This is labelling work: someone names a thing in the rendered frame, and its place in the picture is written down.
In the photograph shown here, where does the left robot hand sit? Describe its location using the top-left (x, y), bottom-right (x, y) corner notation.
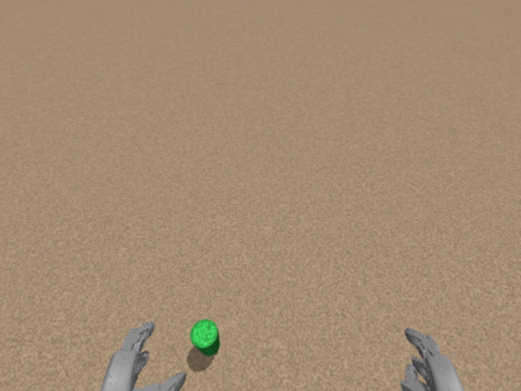
top-left (100, 321), bottom-right (186, 391)

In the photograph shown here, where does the right robot hand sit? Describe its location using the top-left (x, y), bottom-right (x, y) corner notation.
top-left (401, 328), bottom-right (465, 391)

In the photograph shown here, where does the cup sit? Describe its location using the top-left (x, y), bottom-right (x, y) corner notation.
top-left (190, 319), bottom-right (220, 356)

